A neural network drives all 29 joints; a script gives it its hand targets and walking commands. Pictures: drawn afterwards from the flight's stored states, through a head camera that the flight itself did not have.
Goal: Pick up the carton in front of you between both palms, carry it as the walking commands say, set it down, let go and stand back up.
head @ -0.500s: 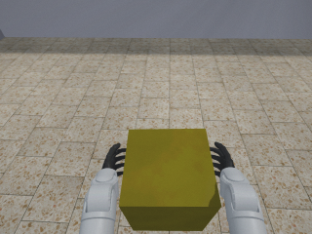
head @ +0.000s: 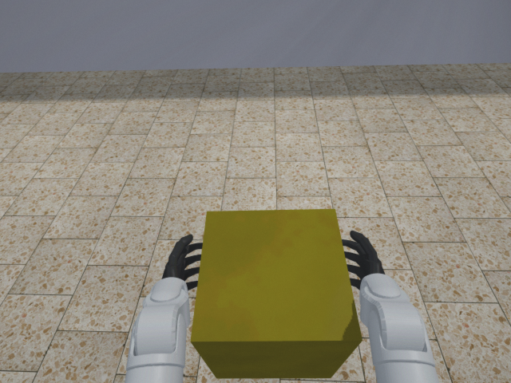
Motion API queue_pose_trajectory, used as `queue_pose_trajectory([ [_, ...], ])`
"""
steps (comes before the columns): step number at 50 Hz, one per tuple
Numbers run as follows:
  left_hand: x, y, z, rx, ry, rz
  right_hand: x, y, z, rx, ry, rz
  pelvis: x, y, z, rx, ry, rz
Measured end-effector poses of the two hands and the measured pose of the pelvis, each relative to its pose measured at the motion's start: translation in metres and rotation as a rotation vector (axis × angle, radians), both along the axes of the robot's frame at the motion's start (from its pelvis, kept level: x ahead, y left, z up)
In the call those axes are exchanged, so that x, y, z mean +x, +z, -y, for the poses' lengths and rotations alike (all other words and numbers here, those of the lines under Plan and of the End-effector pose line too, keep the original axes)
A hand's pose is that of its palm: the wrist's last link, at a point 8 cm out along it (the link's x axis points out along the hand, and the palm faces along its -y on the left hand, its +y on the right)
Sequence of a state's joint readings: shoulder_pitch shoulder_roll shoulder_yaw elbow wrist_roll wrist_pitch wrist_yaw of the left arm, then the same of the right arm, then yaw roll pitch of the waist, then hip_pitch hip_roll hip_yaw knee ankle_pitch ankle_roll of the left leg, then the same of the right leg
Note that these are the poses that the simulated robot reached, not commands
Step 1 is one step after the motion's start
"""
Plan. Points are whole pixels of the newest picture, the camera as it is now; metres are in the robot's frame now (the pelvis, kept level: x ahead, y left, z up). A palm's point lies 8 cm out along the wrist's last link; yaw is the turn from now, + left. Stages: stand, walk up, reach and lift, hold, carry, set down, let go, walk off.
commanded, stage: carry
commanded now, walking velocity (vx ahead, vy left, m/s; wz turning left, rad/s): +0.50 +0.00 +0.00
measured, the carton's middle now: (272, 299) +0.29 +0.00 -0.04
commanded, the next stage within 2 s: none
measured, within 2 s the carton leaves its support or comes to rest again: neither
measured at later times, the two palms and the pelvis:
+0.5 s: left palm (198, 193) +0.49 +0.14 +0.03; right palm (345, 182) +0.50 -0.16 +0.04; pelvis +0.21 -0.02 -0.01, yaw +1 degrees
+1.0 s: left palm (209, 177) +0.53 +0.12 +0.04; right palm (351, 171) +0.53 -0.18 +0.03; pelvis +0.24 -0.03 +0.00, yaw +0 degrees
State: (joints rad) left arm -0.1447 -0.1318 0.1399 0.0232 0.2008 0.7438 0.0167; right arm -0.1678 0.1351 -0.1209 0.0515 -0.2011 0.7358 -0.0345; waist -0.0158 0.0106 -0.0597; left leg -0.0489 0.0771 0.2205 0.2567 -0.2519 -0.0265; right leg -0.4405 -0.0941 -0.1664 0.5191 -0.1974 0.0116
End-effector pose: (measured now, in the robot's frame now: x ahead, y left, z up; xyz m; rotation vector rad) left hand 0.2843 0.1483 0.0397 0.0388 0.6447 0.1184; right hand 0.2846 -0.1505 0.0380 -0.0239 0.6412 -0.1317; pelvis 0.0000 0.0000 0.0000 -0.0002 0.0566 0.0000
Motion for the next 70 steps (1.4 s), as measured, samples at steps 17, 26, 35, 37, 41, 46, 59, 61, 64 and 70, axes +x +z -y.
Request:
queue_pose_trajectory([
  [17,0.144,-0.008,0.020,0.006,0.039,-0.001,0.155,-0.013,0.020,0.022,0.031,-0.001,0.143,0.001,0.030,0.011,0.039,-0.005],
  [26,0.212,-0.015,0.008,-0.030,0.026,-0.010,0.222,-0.004,0.008,-0.034,0.028,-0.011,0.214,-0.009,0.015,0.016,0.007,-0.005],
  [35,0.246,-0.009,0.016,-0.004,-0.003,-0.010,0.244,-0.008,0.016,-0.006,-0.002,-0.010,0.239,-0.005,0.014,0.010,0.000,-0.028],
  [37,0.248,-0.008,0.019,0.001,-0.006,-0.009,0.246,-0.008,0.019,-0.003,-0.005,-0.009,0.241,-0.004,0.016,0.011,0.001,-0.030],
  [41,0.249,-0.006,0.022,0.003,-0.005,-0.008,0.248,-0.007,0.022,-0.001,-0.004,-0.008,0.244,-0.002,0.020,0.015,0.003,-0.024],
  [46,0.247,-0.004,0.024,-0.001,0.007,-0.006,0.249,-0.003,0.024,-0.005,0.009,-0.006,0.246,-0.001,0.025,0.019,0.006,-0.017],
  [59,0.230,-0.019,0.034,-0.001,0.006,-0.016,0.231,-0.018,0.034,-0.004,0.006,-0.016,0.228,-0.015,0.035,0.023,0.006,0.001],
  [61,0.224,-0.020,0.035,-0.002,0.004,-0.018,0.226,-0.020,0.035,-0.006,0.005,-0.019,0.224,-0.016,0.034,0.021,0.005,0.006],
  [64,0.218,-0.020,0.034,-0.004,0.002,-0.015,0.218,-0.019,0.034,-0.009,0.004,-0.016,0.218,-0.016,0.034,0.018,0.004,0.014],
  [70,0.206,-0.016,0.033,-0.008,0.005,-0.007,0.208,-0.014,0.033,-0.007,0.003,-0.008,0.206,-0.016,0.033,0.013,0.003,0.026],
])
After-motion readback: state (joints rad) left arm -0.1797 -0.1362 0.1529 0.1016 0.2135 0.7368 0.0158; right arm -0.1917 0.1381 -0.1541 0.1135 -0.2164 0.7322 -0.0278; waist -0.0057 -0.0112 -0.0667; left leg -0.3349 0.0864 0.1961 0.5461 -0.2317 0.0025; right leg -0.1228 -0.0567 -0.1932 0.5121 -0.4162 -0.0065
